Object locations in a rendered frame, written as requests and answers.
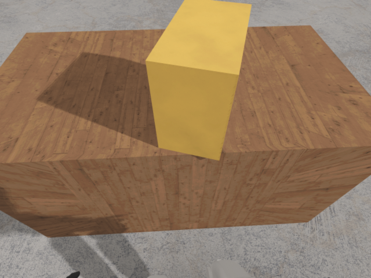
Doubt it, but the carton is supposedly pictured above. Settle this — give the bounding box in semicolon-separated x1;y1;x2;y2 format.
146;0;252;160

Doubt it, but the pedestal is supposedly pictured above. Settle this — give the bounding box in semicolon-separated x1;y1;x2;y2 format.
0;25;371;237

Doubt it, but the right robot thigh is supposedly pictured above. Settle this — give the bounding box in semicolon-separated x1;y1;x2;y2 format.
206;259;252;278

